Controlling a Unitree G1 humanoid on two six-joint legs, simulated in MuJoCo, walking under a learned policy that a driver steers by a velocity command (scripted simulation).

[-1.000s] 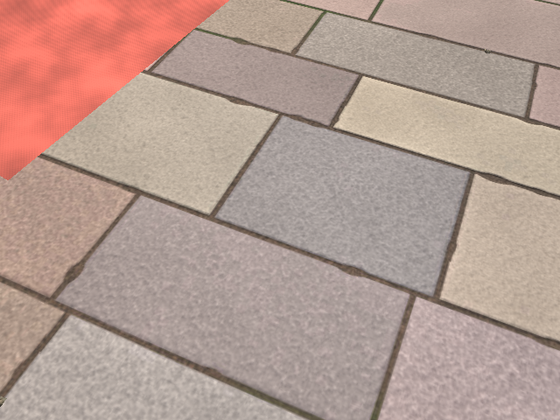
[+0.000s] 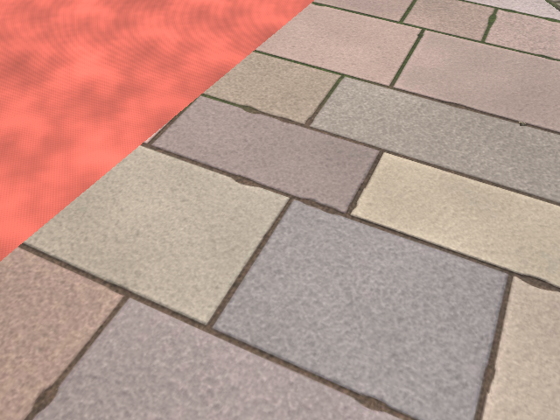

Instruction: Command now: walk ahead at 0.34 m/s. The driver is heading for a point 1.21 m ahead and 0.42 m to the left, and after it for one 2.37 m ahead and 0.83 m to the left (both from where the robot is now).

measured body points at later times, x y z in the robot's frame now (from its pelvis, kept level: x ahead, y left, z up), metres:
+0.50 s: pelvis +0.22 -0.02 -0.01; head +0.25 -0.02 +0.44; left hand +0.44 +0.22 -0.10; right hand +0.16 -0.29 -0.15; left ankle +0.00 +0.12 -0.69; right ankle +0.34 -0.11 -0.73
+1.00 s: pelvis +0.48 +0.03 +0.00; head +0.51 +0.05 +0.44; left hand +0.43 +0.30 -0.15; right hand +0.72 -0.16 -0.10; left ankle +0.60 +0.16 -0.72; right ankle +0.34 -0.11 -0.73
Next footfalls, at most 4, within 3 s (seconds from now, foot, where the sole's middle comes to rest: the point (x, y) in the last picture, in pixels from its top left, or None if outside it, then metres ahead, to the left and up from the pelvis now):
0.46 right None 0.38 -0.11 -0.76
1.02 left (220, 376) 0.63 0.17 -0.76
1.50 right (252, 261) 0.99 0.11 -0.76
2.04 left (120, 250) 1.02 0.50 -0.76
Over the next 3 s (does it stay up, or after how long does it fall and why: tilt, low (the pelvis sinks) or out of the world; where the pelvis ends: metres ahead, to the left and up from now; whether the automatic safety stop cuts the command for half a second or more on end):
stays up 1.13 0.50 0.01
